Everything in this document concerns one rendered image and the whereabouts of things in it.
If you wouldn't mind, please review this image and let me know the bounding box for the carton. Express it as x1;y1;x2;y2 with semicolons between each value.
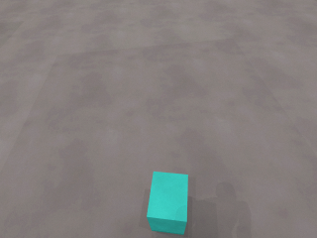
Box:
147;172;188;235

